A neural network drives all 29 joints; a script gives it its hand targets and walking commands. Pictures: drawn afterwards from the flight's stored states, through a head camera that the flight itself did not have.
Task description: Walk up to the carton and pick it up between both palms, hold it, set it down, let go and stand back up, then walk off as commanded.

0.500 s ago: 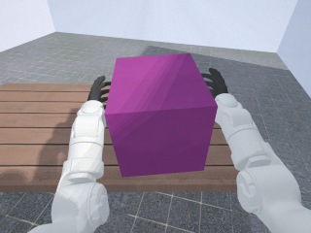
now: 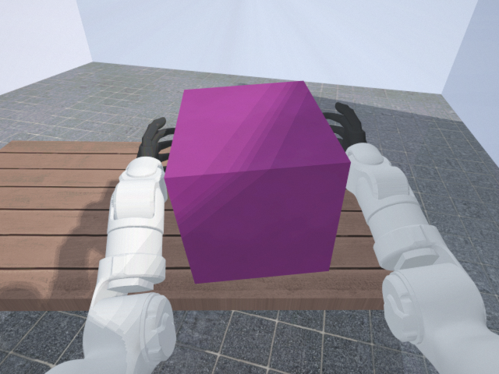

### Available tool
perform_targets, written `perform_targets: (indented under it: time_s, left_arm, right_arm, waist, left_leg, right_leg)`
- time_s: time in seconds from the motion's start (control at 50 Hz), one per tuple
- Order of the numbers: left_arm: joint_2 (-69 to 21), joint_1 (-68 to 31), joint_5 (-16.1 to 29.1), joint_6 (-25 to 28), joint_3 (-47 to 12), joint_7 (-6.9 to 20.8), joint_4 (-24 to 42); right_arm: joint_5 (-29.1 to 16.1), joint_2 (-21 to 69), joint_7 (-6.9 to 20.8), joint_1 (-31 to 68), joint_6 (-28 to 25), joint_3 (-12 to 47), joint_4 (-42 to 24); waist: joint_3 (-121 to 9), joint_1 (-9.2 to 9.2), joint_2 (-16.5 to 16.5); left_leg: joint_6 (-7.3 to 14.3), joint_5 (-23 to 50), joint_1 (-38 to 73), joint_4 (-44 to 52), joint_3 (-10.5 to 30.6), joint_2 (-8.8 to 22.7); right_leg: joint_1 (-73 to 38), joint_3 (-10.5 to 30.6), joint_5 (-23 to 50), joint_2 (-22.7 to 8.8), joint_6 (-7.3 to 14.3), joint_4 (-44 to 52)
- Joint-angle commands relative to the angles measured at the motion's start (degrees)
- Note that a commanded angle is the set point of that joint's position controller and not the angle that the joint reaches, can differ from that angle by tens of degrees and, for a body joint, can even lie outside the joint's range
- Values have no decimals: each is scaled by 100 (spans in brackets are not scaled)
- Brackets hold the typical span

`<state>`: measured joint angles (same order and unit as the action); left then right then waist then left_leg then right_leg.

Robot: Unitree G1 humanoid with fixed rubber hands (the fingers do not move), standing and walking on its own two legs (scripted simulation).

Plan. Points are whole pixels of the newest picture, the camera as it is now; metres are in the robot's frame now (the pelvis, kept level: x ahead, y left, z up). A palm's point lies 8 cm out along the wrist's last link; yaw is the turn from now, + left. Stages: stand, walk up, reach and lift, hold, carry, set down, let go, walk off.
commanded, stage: hold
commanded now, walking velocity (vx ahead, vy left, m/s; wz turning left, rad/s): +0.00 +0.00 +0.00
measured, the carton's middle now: (252, 175) +0.41 -0.01 +0.17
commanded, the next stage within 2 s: none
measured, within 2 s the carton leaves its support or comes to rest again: neither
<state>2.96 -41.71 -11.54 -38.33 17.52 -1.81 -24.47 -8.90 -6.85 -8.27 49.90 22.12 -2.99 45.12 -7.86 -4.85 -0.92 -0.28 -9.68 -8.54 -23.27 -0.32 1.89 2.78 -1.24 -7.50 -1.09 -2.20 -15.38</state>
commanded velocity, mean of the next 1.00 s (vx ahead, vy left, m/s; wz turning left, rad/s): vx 0.00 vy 0.00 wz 0.00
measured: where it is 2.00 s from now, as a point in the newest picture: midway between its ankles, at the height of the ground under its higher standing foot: outside the picture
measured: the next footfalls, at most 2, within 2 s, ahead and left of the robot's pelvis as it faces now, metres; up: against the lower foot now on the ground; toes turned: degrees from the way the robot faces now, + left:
none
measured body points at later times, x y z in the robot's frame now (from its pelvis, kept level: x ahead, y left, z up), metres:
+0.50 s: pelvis +0.00 +0.00 +0.00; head -0.09 +0.02 +0.44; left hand +0.38 +0.16 +0.23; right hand +0.38 -0.16 +0.26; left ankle +0.04 +0.11 -0.75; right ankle +0.02 -0.15 -0.75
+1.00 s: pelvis +0.00 +0.00 +0.00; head -0.09 +0.02 +0.44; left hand +0.38 +0.16 +0.23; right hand +0.38 -0.16 +0.26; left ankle +0.04 +0.11 -0.75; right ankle +0.02 -0.15 -0.75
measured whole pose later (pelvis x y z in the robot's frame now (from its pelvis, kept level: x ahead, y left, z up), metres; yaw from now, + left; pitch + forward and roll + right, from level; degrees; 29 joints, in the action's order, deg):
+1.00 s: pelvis +0.00 +0.00 +0.00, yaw +0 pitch -5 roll -2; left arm 3.2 -44.0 -12.7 -41.2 19.0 -0.4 -23.6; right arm -9.1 -7.4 -8.5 52.9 25.3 -3.0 44.9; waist -7.9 -4.8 -0.9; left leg -0.3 -9.5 -8.5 -23.2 -0.2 1.9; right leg 2.8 -1.2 -7.4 -1.0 -2.2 -15.4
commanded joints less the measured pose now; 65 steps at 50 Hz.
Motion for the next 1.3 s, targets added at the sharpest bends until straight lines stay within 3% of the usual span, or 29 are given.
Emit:
perform_targets:
  time_s: [0.0, 0.08, 0.14, 0.3, 0.4, 0.46, 0.48, 0.56, 0.6, 0.68, 0.76, 0.86, 0.96, 1.0, 1.02, 1.16, 1.28]
  left_arm:
    - [-3587, -4386, 530, 327, -2155, 1000, 1461]
    - [-3569, -4543, 549, 270, -2169, 986, 1357]
    - [-3486, -4537, 501, 242, -2074, 1002, 1386]
    - [-3447, -4618, 444, 186, -1961, 1094, 1142]
    - [-3326, -4660, 458, 208, -1954, 1118, 1313]
    - [-3371, -4565, 466, 173, -2068, 1121, 1385]
    - [-3316, -4643, 400, 178, -1955, 1126, 1379]
    - [-3421, -4648, 519, 162, -2088, 1117, 1332]
    - [-3353, -4633, 492, 163, -1992, 1138, 1383]
    - [-3350, -4758, 452, 159, -2008, 1152, 1253]
    - [-3277, -4649, 418, 154, -1920, 1164, 1267]
    - [-3319, -4791, 484, 156, -2024, 1150, 1430]
    - [-3261, -4711, 415, 138, -1896, 1200, 1292]
    - [-3308, -4743, 482, 137, -1987, 1201, 1317]
    - [-3301, -4731, 450, 143, -1910, 1202, 1248]
    - [-3307, -4658, 447, 106, -1977, 1248, 1428]
    - [-3295, -4647, 486, 110, -2019, 1206, 1523]
  right_arm:
    - [-1266, 3677, 710, 4179, -176, 1836, -2130]
    - [-1240, 3579, 741, 4335, -112, 1737, -2015]
    - [-1291, 3693, 746, 4372, -71, 1817, -2039]
    - [-1178, 3523, 792, 4307, 45, 1549, -1589]
    - [-1269, 3639, 756, 4338, 35, 1692, -1825]
    - [-1299, 3588, 741, 4288, 43, 1710, -1883]
    - [-1314, 3654, 748, 4306, 62, 1752, -1836]
    - [-1305, 3617, 730, 4346, 67, 1686, -1875]
    - [-1329, 3676, 726, 4316, 81, 1753, -1972]
    - [-1226, 3582, 732, 4427, 83, 1568, -1838]
    - [-1259, 3623, 716, 4311, 118, 1646, -1797]
    - [-1297, 3600, 721, 4320, 124, 1642, -1847]
    - [-1251, 3641, 722, 4341, 125, 1603, -1815]
    - [-1271, 3601, 720, 4411, 104, 1607, -1926]
    - [-1279, 3636, 720, 4435, 110, 1624, -1867]
    - [-1291, 3580, 690, 4248, 133, 1642, -1917]
    - [-1358, 3640, 656, 4326, 133, 1740, -2091]
  waist:
    - [-1503, 252, 257]
    - [-1432, 219, 314]
    - [-1536, 344, 240]
    - [-1286, 248, 306]
    - [-1512, 307, 200]
    - [-1523, 255, 355]
    - [-1524, 327, 273]
    - [-1521, 244, 331]
    - [-1571, 282, 203]
    - [-1388, 247, 328]
    - [-1411, 283, 184]
    - [-1513, 233, 366]
    - [-1426, 286, 241]
    - [-1494, 224, 255]
    - [-1462, 289, 227]
    - [-1489, 205, 293]
    - [-1571, 239, 275]
  left_leg:
    - [-224, 1092, 904, 719, 39, -350]
    - [-242, 794, 812, 787, 36, -323]
    - [-189, 800, 758, 771, 19, -336]
    - [-204, 461, 533, 904, 36, -286]
    - [-168, 757, 662, 782, 28, -335]
    - [-241, 912, 745, 747, -1, -359]
    - [-190, 844, 715, 752, 5, -368]
    - [-234, 849, 746, 753, 32, -326]
    - [-194, 917, 735, 724, 3, -371]
    - [-195, 628, 578, 816, 14, -344]
    - [-160, 776, 597, 807, -9, -360]
    - [-219, 778, 626, 812, 0, -353]
    - [-160, 738, 644, 803, -33, -387]
    - [-184, 725, 593, 802, -11, -362]
    - [-153, 680, 586, 813, -16, -364]
    - [-212, 928, 681, 763, -38, -374]
    - [-239, 1138, 762, 707, -46, -400]
  right_leg:
    - [-490, -74, 376, 644, 190, 195]
    - [-361, -69, 87, 642, 208, 218]
    - [-469, -58, 134, 645, 190, 198]
    - [-470, -59, -80, 644, 238, 166]
    - [-547, -55, 159, 625, 210, 157]
    - [-517, -42, 227, 628, 218, 166]
    - [-536, -39, 150, 628, 218, 165]
    - [-428, -37, 116, 639, 225, 185]
    - [-518, -17, 202, 628, 204, 165]
    - [-427, -49, -46, 619, 215, 169]
    - [-535, -58, 113, 630, 189, 146]
    - [-520, -73, 87, 633, 194, 105]
    - [-441, -45, 5, 618, 199, 166]
    - [-502, -50, 65, 618, 201, 144]
    - [-493, -53, -5, 626, 193, 137]
    - [-554, -46, 189, 628, 200, 133]
    - [-543, -35, 282, 646, 171, 137]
